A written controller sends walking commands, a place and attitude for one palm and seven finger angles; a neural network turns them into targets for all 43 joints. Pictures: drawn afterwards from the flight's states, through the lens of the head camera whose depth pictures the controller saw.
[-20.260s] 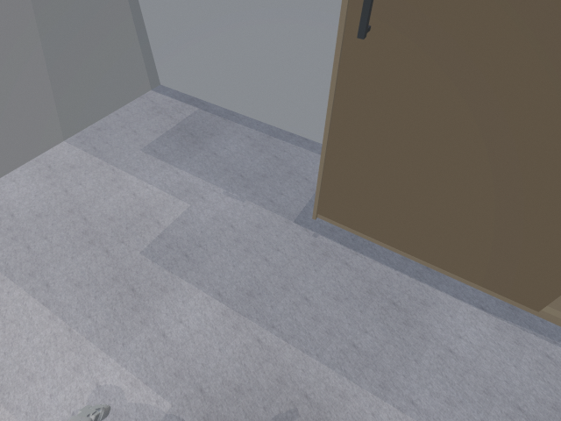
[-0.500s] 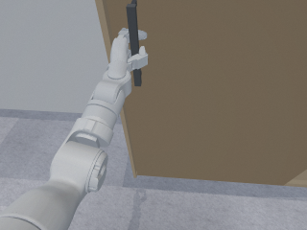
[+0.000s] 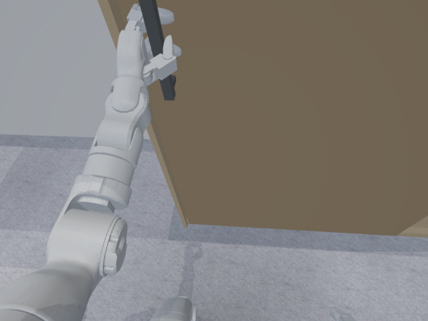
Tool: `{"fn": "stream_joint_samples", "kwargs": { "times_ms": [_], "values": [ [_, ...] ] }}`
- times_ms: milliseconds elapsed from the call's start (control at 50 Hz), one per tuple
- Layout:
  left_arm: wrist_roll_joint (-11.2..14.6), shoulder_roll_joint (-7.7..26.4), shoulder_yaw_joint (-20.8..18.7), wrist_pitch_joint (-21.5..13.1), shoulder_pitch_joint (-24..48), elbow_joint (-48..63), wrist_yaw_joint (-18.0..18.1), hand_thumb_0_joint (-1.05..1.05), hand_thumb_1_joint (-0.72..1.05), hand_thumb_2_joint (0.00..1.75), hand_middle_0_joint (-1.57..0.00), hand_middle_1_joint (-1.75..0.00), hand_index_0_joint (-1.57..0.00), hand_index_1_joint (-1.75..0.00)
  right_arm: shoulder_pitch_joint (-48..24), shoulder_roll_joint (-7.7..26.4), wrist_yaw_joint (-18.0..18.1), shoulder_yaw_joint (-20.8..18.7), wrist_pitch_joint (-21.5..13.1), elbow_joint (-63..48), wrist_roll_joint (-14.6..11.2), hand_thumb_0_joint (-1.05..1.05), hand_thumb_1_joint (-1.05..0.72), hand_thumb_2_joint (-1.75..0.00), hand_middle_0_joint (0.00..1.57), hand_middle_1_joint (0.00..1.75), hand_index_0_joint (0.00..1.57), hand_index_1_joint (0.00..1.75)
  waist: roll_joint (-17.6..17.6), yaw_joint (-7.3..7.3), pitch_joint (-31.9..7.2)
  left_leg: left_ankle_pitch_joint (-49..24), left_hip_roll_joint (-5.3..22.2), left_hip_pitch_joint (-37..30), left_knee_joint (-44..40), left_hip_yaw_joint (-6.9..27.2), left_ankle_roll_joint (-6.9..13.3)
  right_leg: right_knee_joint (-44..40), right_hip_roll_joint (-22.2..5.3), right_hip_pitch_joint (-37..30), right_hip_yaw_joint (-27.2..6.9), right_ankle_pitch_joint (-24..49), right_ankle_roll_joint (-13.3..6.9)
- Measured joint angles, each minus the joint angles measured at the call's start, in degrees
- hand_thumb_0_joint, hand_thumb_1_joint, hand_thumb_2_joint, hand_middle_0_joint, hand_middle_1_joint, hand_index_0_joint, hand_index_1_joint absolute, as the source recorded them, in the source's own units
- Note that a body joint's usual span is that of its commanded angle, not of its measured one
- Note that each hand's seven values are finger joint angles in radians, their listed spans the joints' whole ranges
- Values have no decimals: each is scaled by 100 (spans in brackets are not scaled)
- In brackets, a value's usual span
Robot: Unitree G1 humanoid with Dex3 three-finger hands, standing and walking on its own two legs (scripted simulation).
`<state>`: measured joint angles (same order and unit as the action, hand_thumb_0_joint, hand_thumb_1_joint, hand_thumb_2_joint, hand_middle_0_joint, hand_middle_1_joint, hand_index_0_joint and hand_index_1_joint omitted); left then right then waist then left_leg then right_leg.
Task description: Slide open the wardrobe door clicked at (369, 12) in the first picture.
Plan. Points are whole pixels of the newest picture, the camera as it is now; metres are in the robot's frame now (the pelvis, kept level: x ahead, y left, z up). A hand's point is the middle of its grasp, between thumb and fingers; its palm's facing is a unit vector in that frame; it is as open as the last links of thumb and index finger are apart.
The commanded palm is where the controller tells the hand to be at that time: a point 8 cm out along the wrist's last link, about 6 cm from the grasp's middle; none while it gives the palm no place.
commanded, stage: step sideways, sliding the door along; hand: left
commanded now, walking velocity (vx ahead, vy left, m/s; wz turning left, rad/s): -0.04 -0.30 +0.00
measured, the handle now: (160, 39) +0.52 +0.13 +0.23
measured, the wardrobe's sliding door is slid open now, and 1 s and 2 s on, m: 0.01 0.14 0.32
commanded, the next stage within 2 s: none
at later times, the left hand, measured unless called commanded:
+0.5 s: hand (186, 58) +0.48 +0.08 +0.22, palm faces +0.30 -0.95 -0.08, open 6.2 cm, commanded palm +0.46 +0.05 +0.23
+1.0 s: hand (253, 60) +0.48 -0.03 +0.22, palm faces +0.17 -0.99 -0.02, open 6.5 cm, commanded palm +0.45 -0.07 +0.22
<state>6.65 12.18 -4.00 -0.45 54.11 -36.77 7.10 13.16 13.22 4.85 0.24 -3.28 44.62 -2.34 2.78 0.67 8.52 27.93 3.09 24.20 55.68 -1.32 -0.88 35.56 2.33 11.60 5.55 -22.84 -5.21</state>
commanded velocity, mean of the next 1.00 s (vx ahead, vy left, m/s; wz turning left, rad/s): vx -0.13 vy -0.14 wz -0.17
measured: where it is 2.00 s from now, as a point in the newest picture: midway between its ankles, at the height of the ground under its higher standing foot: outside the picture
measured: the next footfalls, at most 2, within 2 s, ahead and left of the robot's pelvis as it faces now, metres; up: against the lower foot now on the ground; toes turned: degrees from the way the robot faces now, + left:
right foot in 0.44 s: +0.19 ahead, -0.28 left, +0.00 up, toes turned +6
left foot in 0.58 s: +0.09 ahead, +0.03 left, +0.00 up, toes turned +16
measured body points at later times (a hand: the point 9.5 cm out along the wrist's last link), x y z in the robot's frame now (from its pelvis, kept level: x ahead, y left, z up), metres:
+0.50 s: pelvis +0.07 -0.13 -0.01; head +0.17 -0.11 +0.43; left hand +0.46 +0.13 +0.22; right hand +0.34 -0.26 -0.11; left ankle +0.04 +0.09 -0.71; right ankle +0.13 -0.28 -0.72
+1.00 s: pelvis +0.13 -0.16 +0.00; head +0.23 -0.16 +0.44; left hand +0.46 +0.02 +0.22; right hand +0.40 -0.32 -0.10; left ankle +0.06 -0.05 -0.72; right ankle +0.16 -0.29 -0.70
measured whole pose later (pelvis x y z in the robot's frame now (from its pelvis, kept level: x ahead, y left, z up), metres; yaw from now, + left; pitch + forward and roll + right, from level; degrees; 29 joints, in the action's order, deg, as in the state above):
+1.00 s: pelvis +0.13 -0.16 +0.00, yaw +10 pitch +2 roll -1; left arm 2.3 2.6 7.5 1.9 25.1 14.7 9.4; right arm 1.8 12.7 -0.4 -2.2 -3.6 31.9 -3.1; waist 3.3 6.4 11.2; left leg 19.7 4.9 14.6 36.2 -6.2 -0.8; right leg 44.9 -1.1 24.2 1.1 -18.1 0.5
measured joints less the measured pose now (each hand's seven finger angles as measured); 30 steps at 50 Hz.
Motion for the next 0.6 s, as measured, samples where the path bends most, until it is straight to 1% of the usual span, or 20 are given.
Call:
{"fn": "stream_joint_samples", "kwargs": {
  "times_ms": [40,80,100,120,140,180,220,280,340,380,420,440,460,480,500,520,540,560,580,600],
  "values": [
    [-56,-154,107,-59,-49,254,48,-3,77,86,-44,-140,-20,-140,-34,24,-1,-33,-25,6,46,1,-90,-90,20,30,20,30,-162,116,146,49,-86,-25,-4,-222,-24,-197,-130,-164,44,49,7],
    [-95,-255,208,-127,-125,573,65,-3,77,87,-45,-140,-21,-140,-111,54,-4,-55,-38,-90,80,1,-90,-90,20,30,20,30,-314,182,267,-358,-116,-207,-823,-524,-54,-259,-251,-207,107,82,9],
    [-99,-289,252,-167,-166,734,73,-3,77,87,-45,-140,-21,-140,-171,84,-4,-71,-38,-164,89,1,-90,-90,20,30,20,30,-341,203,313,-795,-100,-366,-1427,-669,-46,-145,-276,-147,144,94,26],
    [-78,-309,291,-203,-213,893,88,-3,77,87,-45,-140,-21,-140,-241,138,-17,-97,-36,-256,82,1,-90,-90,20,30,20,30,-293,237,332,-1605,-12,-561,-2024,-760,48,170,-243,23,177,128,100],
    [-10,-314,328,-220,-237,1039,96,-3,77,87,-45,-140,-20,-140,-316,200,-54,-151,-33,-372,54,1,-90,-90,20,30,20,30,-183,273,328,-2229,126,-648,-2256,-726,165,760,-139,340,121,208,291],
    [71,-270,378,-248,-161,1228,47,-2,78,87,-44,-140,-20,-140,-608,178,-205,-283,41,-514,-32,1,-90,-90,20,30,20,30,-223,362,539,-1527,193,-702,-2047,-718,110,2122,-88,943,-312,-198,399],
    [69,-240,389,-211,-135,1441,-10,-3,78,87,-44,-140,-19,-139,-911,114,-329,-319,89,-597,-45,1,-90,-90,20,30,20,30,-234,413,737,-1110,278,-746,-1933,-629,-21,2661,-170,1326,-589,-453,440],
    [22,-264,455,-187,-131,1670,-21,-3,79,87,-43,-140,-18,-139,-1181,2,-430,-304,83,-759,-80,1,-90,-90,20,30,20,30,-112,574,920,-1092,538,-824,-1952,-425,-244,2307,-445,1577,-695,-291,495],
    [0,-262,516,-178,-205,1808,-52,-3,79,87,-43,-140,-17,-139,-1264,-158,-496,-247,83,-942,-115,1,-90,-90,20,30,20,30,13,762,959,-1069,835,-932,-1989,-204,-447,1542,-665,1479,-627,55,545],
    [-10,-196,527,-147,-300,1904,-78,-3,79,88,-43,-140,-17,-139,-1263,-269,-518,-177,71,-1049,-124,1,-90,-90,20,30,20,30,69,874,928,-1021,1025,-1006,-1993,-63,-623,1087,-698,1282,-544,284,582],
    [-11,-90,496,-95,-415,2000,-81,-3,79,88,-44,-140,-16,-138,-1230,-363,-542,-98,64,-1151,-140,1,-90,-90,20,30,20,30,98,939,850,-938,1179,-1025,-1910,97,-777,517,-659,963,-435,720,600],
    [-18,-26,464,-50,-459,2034,-77,-3,79,88,-44,-140,-16,-137,-1202,-412,-551,-53,57,-1187,-159,0,-90,-90,20,30,20,30,42,937,785,-872,1197,-956,-1746,163,-751,177,-678,764,-388,1283,618],
    [-36,13,380,-23,-526,2090,-46,-4,78,87,-44,-140,-16,-136,-1233,-409,-545,-10,40,-1171,-171,0,-90,-90,20,30,20,30,58,885,748,-820,1238,-839,-1511,238,-593,128,-677,661,-282,1172,762],
    [-54,18,271,-16,-630,2183,18,-4,77,87,-44,-140,-17,-135,-1303,-362,-512,0,18,-1121,-159,0,-90,-90,20,30,20,30,145,778,741,-845,1242,-713,-1294,343,-454,228,-661,640,-151,907,832],
    [-64,1,174,3,-755,2305,78,-4,77,87,-44,-140,-17,-134,-1357,-307,-457,-21,-6,-1062,-147,0,-90,-90,20,30,20,30,193,670,711,-707,1126,-585,-1080,407,-367,312,-685,658,-53,693,850],
    [-70,-31,101,36,-884,2450,128,-4,76,87,-44,-140,-17,-134,-1385,-250,-391,-60,-29,-1009,-139,0,-90,-90,21,30,20,30,193,590,658,-475,924,-472,-882,396,-290,359,-736,705,1,564,842],
    [-93,-74,60,76,-1008,2611,176,-4,76,87,-44,-140,-17,-134,-1390,-185,-322,-108,-61,-964,-132,1,-90,-90,21,30,20,30,175,531,603,-293,706,-403,-799,317,-220,374,-784,754,33,514,821],
    [-119,-123,47,115,-1124,2786,226,-4,76,87,-45,-140,-17,-134,-1380,-112,-258,-155,-111,-920,-128,1,-90,-90,21,30,20,30,165,485,562,-384,529,-429,-982,159,-160,397,-810,810,51,546,809],
    [-147,-167,67,153,-1219,2953,266,-4,76,87,-45,-140,-18,-135,-1350,-41,-207,-207,-151,-889,-128,1,-90,-90,20,30,20,30,176,463,535,-854,470,-557,-1362,-15,-99,477,-799,880,69,635,808],
    [-152,-185,108,179,-1284,3098,276,-3,76,87,-45,-140,-18,-135,-1322,-18,-184,-274,-163,-865,-127,1,-90,-90,20,30,20,30,121,506,559,-911,483,-692,-1606,-88,-142,631,-789,980,11,755,810]
  ]
}}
